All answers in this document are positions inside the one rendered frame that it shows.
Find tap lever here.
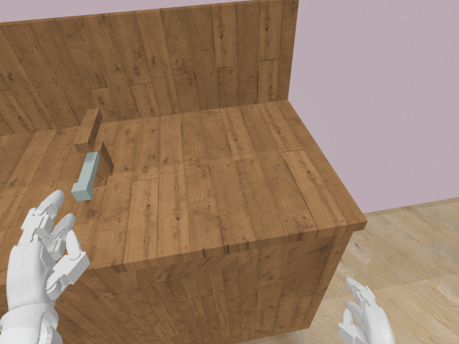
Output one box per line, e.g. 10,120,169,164
71,152,100,201

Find counter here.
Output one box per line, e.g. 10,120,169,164
0,0,368,344

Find left robot hand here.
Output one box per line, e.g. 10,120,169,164
6,190,90,311

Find right robot hand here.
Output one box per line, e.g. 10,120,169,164
339,277,395,344

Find left robot forearm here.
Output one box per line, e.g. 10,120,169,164
0,302,63,344

